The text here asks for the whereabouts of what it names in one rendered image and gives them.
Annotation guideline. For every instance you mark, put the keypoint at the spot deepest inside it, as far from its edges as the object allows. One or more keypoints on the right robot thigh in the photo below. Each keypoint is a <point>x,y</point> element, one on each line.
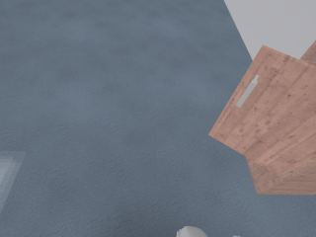
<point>190,231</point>

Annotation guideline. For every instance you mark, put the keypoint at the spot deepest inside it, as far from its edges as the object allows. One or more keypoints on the handle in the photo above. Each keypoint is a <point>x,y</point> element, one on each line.
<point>247,91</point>

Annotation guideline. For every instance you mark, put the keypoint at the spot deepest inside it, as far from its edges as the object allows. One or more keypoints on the cupboard door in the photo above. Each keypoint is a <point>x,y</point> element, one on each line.
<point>276,125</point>

